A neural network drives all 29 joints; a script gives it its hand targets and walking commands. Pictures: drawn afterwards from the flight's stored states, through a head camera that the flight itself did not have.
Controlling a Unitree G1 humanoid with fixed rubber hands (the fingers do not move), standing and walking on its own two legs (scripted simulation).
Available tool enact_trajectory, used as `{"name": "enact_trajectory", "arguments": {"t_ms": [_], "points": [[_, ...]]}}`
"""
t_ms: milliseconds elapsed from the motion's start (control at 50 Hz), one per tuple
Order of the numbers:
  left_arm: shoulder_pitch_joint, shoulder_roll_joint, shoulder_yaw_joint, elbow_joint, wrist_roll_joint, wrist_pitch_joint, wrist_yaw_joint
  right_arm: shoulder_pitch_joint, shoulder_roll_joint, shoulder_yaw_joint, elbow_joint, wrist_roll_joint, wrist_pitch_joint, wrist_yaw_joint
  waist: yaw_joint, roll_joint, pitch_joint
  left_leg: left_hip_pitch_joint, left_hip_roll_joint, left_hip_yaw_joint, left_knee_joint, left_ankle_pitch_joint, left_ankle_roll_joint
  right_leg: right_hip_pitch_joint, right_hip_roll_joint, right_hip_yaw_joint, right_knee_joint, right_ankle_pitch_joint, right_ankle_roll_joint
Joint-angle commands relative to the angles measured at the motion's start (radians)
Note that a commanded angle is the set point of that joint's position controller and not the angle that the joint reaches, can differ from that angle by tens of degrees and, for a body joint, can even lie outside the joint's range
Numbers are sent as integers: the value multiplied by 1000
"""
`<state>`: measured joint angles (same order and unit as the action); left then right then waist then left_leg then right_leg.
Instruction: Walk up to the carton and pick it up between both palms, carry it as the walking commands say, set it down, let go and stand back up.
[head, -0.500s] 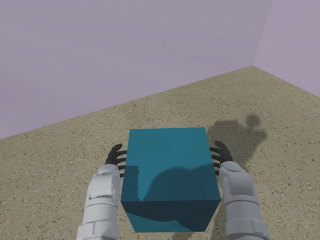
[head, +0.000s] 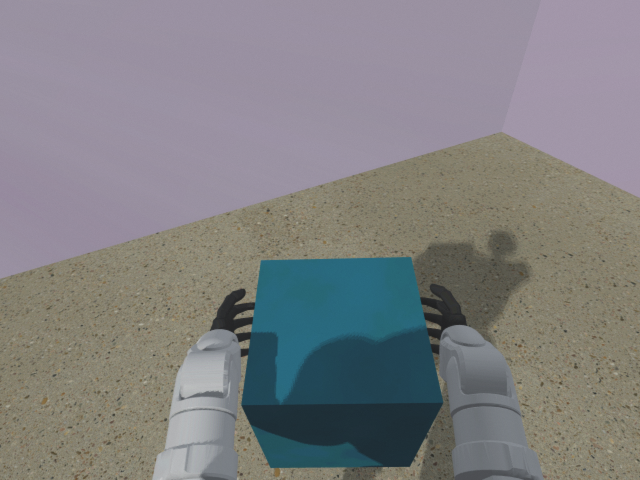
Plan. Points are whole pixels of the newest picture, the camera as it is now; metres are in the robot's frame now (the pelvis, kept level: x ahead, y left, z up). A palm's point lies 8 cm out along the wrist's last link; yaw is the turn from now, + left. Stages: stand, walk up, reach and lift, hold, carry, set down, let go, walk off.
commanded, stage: reach and lift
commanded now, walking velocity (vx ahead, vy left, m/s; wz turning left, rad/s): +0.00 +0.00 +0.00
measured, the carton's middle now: (337, 367) +0.29 +0.00 -0.02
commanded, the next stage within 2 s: hold in 0.06 s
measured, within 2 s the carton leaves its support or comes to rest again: neither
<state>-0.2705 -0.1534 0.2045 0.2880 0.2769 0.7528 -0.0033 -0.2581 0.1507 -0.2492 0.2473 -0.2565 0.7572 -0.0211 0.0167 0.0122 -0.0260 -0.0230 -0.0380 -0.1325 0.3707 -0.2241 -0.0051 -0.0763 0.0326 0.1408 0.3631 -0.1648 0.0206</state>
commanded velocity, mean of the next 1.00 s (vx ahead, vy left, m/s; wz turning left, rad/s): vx -0.13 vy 0.00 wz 0.00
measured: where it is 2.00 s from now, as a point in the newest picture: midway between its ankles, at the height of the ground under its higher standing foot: outside the picture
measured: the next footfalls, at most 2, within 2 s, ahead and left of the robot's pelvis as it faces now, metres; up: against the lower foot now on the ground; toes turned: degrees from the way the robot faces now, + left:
right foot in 1.00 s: -0.01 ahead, -0.11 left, +0.00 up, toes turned -7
left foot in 1.42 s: -0.19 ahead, +0.15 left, +0.00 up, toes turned -2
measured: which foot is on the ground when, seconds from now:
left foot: down 0.00-1.00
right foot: down 0.00-0.86, up 0.88-0.98, down 1.00-1.00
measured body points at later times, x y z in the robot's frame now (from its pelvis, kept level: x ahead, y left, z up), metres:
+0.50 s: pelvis +0.00 +0.00 +0.00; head -0.06 -0.01 +0.45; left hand +0.29 +0.15 +0.04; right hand +0.29 -0.16 +0.04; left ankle +0.00 +0.13 -0.75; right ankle +0.03 -0.13 -0.75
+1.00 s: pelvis -0.06 +0.00 -0.03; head -0.06 -0.02 +0.42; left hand +0.24 +0.12 +0.05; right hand +0.21 -0.19 +0.05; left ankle +0.00 +0.13 -0.75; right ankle -0.05 -0.10 -0.75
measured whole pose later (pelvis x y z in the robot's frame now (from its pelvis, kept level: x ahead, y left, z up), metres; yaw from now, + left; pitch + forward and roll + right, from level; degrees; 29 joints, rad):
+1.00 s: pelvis -0.06 +0.00 -0.03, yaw -6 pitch +3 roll +0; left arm -0.15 -0.13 0.09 -0.29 0.10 1.07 0.09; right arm -0.16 0.13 -0.14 -0.29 -0.06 1.06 -0.11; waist 0.02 0.04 -0.07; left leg -0.46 0.04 0.00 0.71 -0.30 -0.02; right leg -0.43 0.03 -0.03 0.72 -0.30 0.00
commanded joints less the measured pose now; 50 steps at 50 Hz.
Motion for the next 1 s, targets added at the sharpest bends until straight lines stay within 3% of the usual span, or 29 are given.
{"name": "enact_trajectory", "arguments": {"t_ms": [0,40,60,80,100,280,480,500,540,560,600,620,660,700,740,780,800,820,840,860,900,920,940,960,980], "points": [[-496,-970,-510,-17,-259,-25,-229,-578,943,605,-28,268,-24,273,1,-1,-162,-60,-47,57,-78,115,-8,81,61,-79,-43,74,-5],[-504,-973,-505,-9,-257,-29,-229,-585,941,595,-17,262,-22,274,-4,-19,-168,-44,-42,54,-79,106,-6,64,63,-80,-46,52,-9],[-507,-980,-510,-7,-259,-28,-231,-571,944,598,-6,265,-22,273,-6,4,-157,-53,-46,57,-77,105,-7,74,62,-76,-46,56,-12],[-496,-979,-508,-7,-265,-29,-230,-575,945,603,-18,263,-22,274,-4,-27,-163,-49,-41,50,-78,116,-5,78,67,-79,-43,68,-8],[-506,-977,-513,-22,-263,-30,-228,-575,949,605,-18,269,-22,274,3,-2,-168,-55,-44,53,-77,118,-7,87,60,-75,-44,76,-11],[-490,-973,-525,-54,-270,-31,-230,-555,955,620,-47,277,-22,272,1,0,-198,-41,-50,53,-71,172,-10,101,61,-71,-41,137,-6],[-484,-945,-508,-41,-260,-25,-238,-549,960,612,-41,275,-14,266,4,-13,-169,-61,-57,63,-75,104,-2,106,57,-71,-53,88,-1],[-469,-963,-548,-53,-285,-28,-236,-566,942,627,-43,283,-18,261,-12,-44,-108,-144,107,66,63,-8,5,-142,-125,24,49,97,-28],[-525,-954,-565,-101,-296,-27,-236,-618,924,645,-81,299,-22,260,-14,-59,-39,-211,81,38,68,-159,-3,-314,-128,91,-20,-268,-34],[-522,-963,-576,-105,-295,-20,-232,-593,948,664,-64,308,-15,257,-15,-59,-86,-184,108,19,83,-72,-1,-290,-143,92,2,-170,-28],[-498,-966,-638,-177,-340,-1,-219,-556,975,733,-148,353,5,244,-15,-61,-245,-168,135,34,175,156,2,-223,-156,70,139,214,-30],[-490,-962,-673,-218,-366,12,-209,-535,966,758,-181,369,22,238,-14,-58,-304,-167,129,49,219,205,8,-196,-157,71,169,328,-36],[-475,-964,-721,-295,-406,53,-193,-534,969,819,-270,423,64,224,-15,-98,-395,-177,129,54,264,294,15,-151,-153,57,238,502,-43],[-464,-954,-763,-384,-443,102,-179,-539,948,858,-371,468,108,211,-12,-92,-449,-190,120,68,287,350,16,-143,-154,53,271,586,-50],[-438,-943,-791,-444,-471,152,-163,-516,931,876,-441,503,157,201,-14,-26,-462,-174,148,44,274,422,40,-192,-129,31,308,492,-46],[-410,-928,-809,-521,-489,201,-146,-484,909,890,-513,527,204,192,-21,65,-454,-149,233,-24,239,544,84,-281,-70,-26,384,286,-29],[-415,-922,-823,-547,-502,222,-140,-469,896,889,-532,539,225,191,-26,150,-439,-144,295,-77,197,614,120,-329,-39,-58,449,120,-20],[-388,-924,-837,-565,-509,246,-134,-440,887,889,-539,542,246,187,-26,238,-429,-172,362,-129,152,660,169,-354,-5,-104,517,-130,-12],[-383,-903,-841,-596,-514,262,-133,-423,879,889,-550,538,261,184,-21,269,-407,-217,379,-147,125,617,189,-347,-1,-140,528,-295,-15],[-385,-902,-855,-624,-525,280,-131,-408,866,888,-576,541,277,180,-21,274,-374,-291,385,-162,95,543,199,-332,2,-159,558,-348,-20],[-374,-898,-855,-658,-535,311,-133,-431,864,901,-628,563,315,179,-14,202,-317,-345,334,-87,114,387,153,-307,-19,-174,434,-257,-30],[-377,-901,-849,-670,-545,325,-132,-419,858,901,-634,571,336,178,-9,139,-316,-327,285,-14,178,360,112,-268,-36,-165,297,-96,-31],[-352,-898,-832,-657,-543,340,-134,-427,855,911,-651,575,353,176,-11,51,-342,-312,228,40,283,343,69,-207,-87,-108,191,113,-33],[-304,-886,-815,-630,-543,354,-139,-423,845,915,-655,578,369,174,-8,-99,-380,-373,127,110,421,166,18,-116,-208,39,127,404,-63],[-248,-845,-792,-628,-534,368,-143,-381,830,913,-643,563,380,171,-5,-278,-342,-574,41,169,569,-223,-29,-2,-390,225,121,803,-131]]}}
